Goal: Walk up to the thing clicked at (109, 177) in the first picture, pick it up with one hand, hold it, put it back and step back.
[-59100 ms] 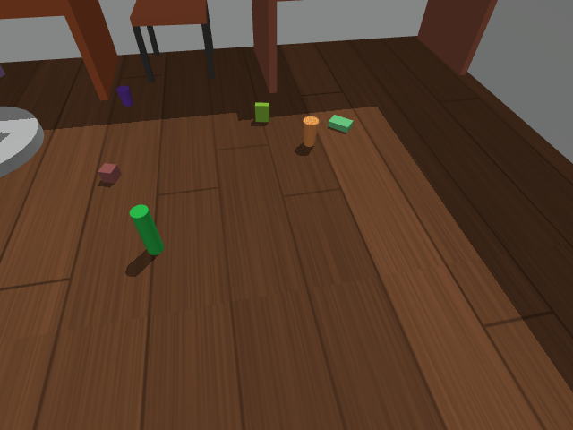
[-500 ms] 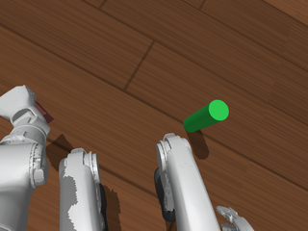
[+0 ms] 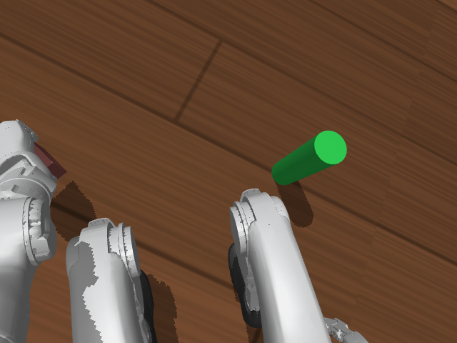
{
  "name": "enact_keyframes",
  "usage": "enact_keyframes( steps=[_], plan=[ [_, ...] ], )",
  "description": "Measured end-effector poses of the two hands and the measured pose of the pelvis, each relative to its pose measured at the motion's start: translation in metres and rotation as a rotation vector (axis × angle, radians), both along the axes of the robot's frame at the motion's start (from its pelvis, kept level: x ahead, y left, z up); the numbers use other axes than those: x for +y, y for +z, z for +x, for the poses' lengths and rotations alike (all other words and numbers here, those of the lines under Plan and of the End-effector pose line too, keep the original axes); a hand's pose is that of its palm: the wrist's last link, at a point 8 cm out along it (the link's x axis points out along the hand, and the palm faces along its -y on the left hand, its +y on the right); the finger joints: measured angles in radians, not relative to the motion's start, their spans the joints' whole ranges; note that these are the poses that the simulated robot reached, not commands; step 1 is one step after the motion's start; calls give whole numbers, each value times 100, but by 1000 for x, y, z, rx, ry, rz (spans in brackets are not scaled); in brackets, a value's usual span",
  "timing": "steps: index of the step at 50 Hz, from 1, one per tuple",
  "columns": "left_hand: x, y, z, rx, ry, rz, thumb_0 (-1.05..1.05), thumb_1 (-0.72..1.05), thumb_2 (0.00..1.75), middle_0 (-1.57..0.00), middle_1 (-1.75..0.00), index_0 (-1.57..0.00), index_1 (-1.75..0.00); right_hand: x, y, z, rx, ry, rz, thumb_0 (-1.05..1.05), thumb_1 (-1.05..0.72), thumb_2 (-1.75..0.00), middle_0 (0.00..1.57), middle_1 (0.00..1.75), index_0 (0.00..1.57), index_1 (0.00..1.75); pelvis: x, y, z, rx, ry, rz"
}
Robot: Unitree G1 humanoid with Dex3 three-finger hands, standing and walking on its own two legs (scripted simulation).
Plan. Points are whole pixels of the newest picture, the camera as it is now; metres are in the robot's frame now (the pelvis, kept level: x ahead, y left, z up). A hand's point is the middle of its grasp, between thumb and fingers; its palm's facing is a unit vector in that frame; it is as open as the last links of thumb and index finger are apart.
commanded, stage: lower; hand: left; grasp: from above
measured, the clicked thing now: (32, 167) +0.45 +0.29 -0.19
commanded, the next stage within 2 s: rest in 0.24 s
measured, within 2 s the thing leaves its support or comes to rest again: neither
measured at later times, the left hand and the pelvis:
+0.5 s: hand (49, 164) +0.46 +0.27 -0.22, palm faces -0.34 -0.27 -0.90, open 9.7 cm; pelvis +0.01 +0.00 -0.02, yaw -3 degrees
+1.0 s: hand (53, 168) +0.46 +0.28 -0.26, palm faces -0.34 -0.29 -0.90, open 9.7 cm; pelvis +0.00 +0.01 -0.03, yaw -6 degrees
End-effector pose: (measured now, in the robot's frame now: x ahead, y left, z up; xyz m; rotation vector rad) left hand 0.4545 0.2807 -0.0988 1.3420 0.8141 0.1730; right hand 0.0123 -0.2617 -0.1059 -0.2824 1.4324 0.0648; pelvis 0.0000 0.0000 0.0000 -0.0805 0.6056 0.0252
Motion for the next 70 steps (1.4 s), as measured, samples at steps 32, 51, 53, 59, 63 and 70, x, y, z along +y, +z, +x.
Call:
enact_keyframes(
  steps=[32, 51, 53, 59, 63, 70],
  plan=[
    [-8, -75, 17, -19, -45, -34, -1, -2, 45, -82, -44, -83, -40, 10, 2, -17, 111, 39, 25, 0, -91, -90, 20, 30, 20, 30, 7, -25, 8, -28, -32, -61],
    [-1, -101, 13, -3, -31, -39, -1, -1, 45, -82, -44, -83, -41, 12, 21, -36, 136, 77, 0, 0, -91, -90, 20, 30, 20, 30, 11, -32, 3, -71, -46, -97],
    [-2, -104, 14, -6, -30, -42, -1, -1, 45, -81, -44, -83, -41, 13, 22, -37, 138, 82, 3, 0, -91, -90, 20, 30, 20, 30, 11, -32, 3, -75, -48, -100],
    [-5, -109, 17, -18, -21, -44, -1, 0, 44, -81, -45, -82, -41, 18, 26, -40, 141, 96, 18, 0, -91, -90, 20, 30, 20, 30, 12, -32, 3, -85, -51, -111],
    [-7, -110, 18, -15, -20, -39, -1, 0, 44, -81, -44, -82, -41, 21, 27, -41, 134, 104, 26, 0, -91, -90, 20, 30, 20, 30, 13, -32, 2, -91, -54, -117],
    [-6, -110, 18, -14, -13, -43, -1, 0, 44, -81, -44, -82, -41, 25, 27, -41, 113, 115, 36, 0, -91, -90, 20, 30, 20, 30, 14, -32, 0, -104, -57, -126]
  ],
)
